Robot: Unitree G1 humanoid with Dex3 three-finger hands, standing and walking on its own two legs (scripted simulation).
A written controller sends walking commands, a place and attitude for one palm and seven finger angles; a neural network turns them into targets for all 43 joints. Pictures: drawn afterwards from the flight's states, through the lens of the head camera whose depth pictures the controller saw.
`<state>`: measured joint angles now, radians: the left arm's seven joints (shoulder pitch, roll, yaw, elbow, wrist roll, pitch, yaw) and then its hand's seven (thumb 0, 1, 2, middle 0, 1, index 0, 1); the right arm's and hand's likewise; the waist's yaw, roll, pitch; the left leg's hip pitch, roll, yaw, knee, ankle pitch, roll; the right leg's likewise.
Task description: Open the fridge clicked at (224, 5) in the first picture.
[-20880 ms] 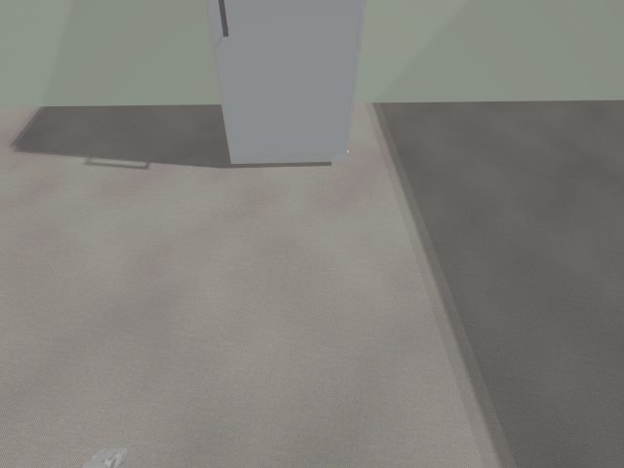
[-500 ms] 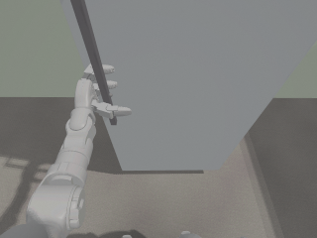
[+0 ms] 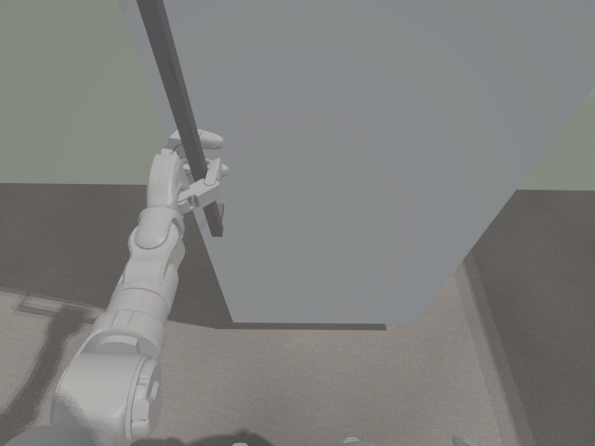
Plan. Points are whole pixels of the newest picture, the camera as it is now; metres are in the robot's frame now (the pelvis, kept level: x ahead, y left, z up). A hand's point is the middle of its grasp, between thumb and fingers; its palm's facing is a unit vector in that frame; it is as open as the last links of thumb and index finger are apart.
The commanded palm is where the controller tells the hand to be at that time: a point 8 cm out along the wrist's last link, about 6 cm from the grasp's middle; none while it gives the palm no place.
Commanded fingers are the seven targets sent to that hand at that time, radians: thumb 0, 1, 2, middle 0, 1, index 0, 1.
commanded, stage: grip the handle and tug to test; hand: left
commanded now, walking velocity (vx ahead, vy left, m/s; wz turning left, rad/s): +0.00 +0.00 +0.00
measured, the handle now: (192, 125) +0.49 +0.13 +0.16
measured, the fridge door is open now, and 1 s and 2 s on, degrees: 0 0 22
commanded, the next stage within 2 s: pull the door a little, standing still in 0.72 s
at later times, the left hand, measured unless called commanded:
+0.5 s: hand (215, 182) +0.44 +0.11 +0.10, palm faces -0.03 -1.00 +0.00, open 5.1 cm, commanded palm +0.41 +0.17 +0.10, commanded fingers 0.00 0.90 0.90 -0.45 -1.40 -0.45 -1.40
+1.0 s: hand (211, 188) +0.43 +0.11 +0.10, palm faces -0.04 -1.00 +0.01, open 5.5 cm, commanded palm +0.39 +0.17 +0.10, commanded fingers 0.00 0.90 0.90 -0.45 -1.40 -0.45 -1.40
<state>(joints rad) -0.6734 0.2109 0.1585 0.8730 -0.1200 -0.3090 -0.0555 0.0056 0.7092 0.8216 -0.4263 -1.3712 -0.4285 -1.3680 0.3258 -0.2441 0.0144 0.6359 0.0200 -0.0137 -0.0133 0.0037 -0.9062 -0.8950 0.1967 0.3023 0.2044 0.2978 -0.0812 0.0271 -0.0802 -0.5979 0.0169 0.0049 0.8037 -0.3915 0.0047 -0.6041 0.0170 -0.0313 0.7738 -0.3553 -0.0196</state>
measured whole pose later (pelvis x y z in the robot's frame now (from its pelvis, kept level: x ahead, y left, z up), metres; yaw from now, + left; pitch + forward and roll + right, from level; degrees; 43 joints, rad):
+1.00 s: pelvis +0.03 +0.01 +0.01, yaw -1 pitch +10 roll -1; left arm -0.40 0.15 0.12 0.51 -0.14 -0.19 -0.04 0.02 0.78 0.80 -0.36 -1.40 -0.35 -1.37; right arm 0.32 -0.23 0.00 0.59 0.02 0.01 0.01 0.00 -0.91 -0.90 0.20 0.30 0.20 0.30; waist -0.05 0.04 -0.11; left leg -0.50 0.02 0.03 0.75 -0.42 0.01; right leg -0.51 0.02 -0.01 0.72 -0.38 -0.01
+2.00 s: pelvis +0.01 -0.05 +0.03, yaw +7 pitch +0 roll +2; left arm 0.25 0.08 -0.16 -0.16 0.00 -0.08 0.07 0.01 0.72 0.81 -0.42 -1.38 -0.36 -1.39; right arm 0.17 -0.21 0.03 0.54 -0.03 0.03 -0.09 0.01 -0.91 -0.90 0.20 0.30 0.20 0.30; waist -0.03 0.03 0.03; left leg -0.39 0.01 0.02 0.79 -0.38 0.00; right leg -0.34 0.00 -0.20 0.53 -0.21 -0.12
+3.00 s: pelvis -0.02 -0.46 +0.02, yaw +50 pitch -2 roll +2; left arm 0.23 0.18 0.03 -0.19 0.01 -0.10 0.07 -0.01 0.68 0.80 -0.42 -1.37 -0.33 -1.40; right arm 0.13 -0.21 -0.05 0.66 -0.02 -0.12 -0.11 0.01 -0.91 -0.90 0.20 0.30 0.20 0.30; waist -0.05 0.04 0.14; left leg -0.51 0.03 0.09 1.22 -0.56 -0.05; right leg -0.32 -0.09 -0.16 0.62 -0.26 -0.04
